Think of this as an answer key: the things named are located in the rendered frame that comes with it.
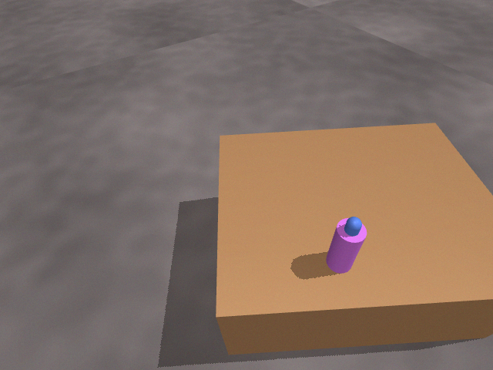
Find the bottle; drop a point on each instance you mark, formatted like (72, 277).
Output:
(348, 238)

